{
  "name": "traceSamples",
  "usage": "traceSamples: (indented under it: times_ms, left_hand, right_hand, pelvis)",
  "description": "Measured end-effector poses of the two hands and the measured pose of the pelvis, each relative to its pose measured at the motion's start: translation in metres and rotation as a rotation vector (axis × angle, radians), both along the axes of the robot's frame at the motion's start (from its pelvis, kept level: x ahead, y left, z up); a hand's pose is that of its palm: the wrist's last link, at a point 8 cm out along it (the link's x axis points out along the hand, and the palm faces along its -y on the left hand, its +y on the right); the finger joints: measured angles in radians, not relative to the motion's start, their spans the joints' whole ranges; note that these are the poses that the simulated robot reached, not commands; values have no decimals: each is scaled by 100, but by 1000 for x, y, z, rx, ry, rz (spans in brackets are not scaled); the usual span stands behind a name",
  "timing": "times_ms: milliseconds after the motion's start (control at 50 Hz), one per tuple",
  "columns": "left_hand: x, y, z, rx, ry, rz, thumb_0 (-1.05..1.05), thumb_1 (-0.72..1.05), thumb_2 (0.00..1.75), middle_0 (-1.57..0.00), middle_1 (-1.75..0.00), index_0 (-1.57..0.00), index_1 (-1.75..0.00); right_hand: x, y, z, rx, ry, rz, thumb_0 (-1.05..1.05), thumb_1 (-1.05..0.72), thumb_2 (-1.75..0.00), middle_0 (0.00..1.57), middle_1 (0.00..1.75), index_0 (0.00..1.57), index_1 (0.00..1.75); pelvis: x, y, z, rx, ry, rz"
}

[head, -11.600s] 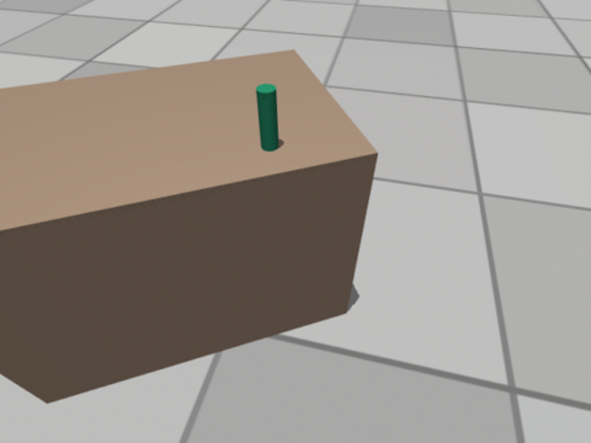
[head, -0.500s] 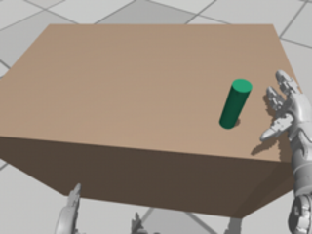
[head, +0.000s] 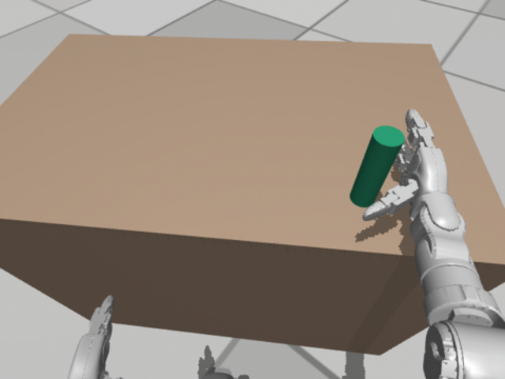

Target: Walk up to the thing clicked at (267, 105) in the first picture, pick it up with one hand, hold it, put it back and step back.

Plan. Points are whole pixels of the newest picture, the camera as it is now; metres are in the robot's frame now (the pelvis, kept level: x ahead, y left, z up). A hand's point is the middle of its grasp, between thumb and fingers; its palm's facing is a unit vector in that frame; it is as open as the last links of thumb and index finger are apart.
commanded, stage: close in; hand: right
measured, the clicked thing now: (373, 170) +0.45 -0.13 +0.09
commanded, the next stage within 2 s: close in 0.02 s
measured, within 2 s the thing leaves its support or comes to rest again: leaves its support in 1.14 s
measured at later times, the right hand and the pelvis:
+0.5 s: hand (366, 159) +0.47 -0.12 +0.09, palm faces -0.01 +1.00 +0.00, open 14.4 cm; pelvis -0.01 +0.01 -0.01, yaw +0 degrees
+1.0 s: hand (375, 162) +0.47 -0.13 +0.09, palm faces -0.02 +1.00 +0.01, open 7.7 cm; pelvis +0.00 +0.00 -0.01, yaw +0 degrees
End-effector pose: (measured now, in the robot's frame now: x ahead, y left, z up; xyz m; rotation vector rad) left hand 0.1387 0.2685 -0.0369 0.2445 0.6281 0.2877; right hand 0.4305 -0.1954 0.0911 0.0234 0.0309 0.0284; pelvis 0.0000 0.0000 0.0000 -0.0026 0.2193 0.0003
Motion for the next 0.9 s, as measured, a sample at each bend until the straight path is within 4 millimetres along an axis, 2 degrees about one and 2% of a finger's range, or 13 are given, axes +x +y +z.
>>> traceSamples:
  times_ms: [220, 360, 500, 640, 740, 900]
  left_hand:
    - [-11, 11, -4, 9, 27, 19, -1, -53, 6, -5, -5, -6, -6]
    - [-8, 5, -4, -7, -5, 3, -1, -55, 7, -5, -5, -5, -6]
    - [-16, 6, -1, 8, -8, 6, -1, -54, 6, -5, -5, -5, -5]
    - [-26, 5, -10, 3, 40, 19, -1, -54, 6, -5, -5, -5, -5]
    - [-18, 6, -6, 14, 17, 19, -1, -54, 6, -5, -4, -5, -5]
    - [-9, -7, -5, -2, 10, -12, -1, -54, 6, -5, -5, -5, -5]
  right_hand:
    - [1, 21, 0, -8, -10, 2, -1, 61, -5, 7, 9, 7, 8]
    - [6, 28, -1, -15, 2, -7, -1, 61, -10, 37, 27, 37, 26]
    - [18, 25, 3, -25, -16, -15, -1, 61, -18, 66, 44, 66, 43]
    - [27, 17, 8, -27, -9, -14, -1, 57, -27, 83, 57, 83, 57]
    - [26, 16, 5, -15, 9, -7, -1, 50, -38, 93, 69, 94, 68]
    - [20, 11, -5, -11, 6, -7, -1, 26, -61, 109, 89, 109, 88]
  pelvis:
    - [-5, 4, -2, -5, 1, 2]
    - [-10, 6, -4, -8, 1, 1]
    - [-14, 6, -6, -7, 18, 4]
    - [-12, 2, -7, -2, 33, 5]
    - [-10, -1, -7, 0, 33, 7]
    - [-5, -3, -7, 2, 37, 4]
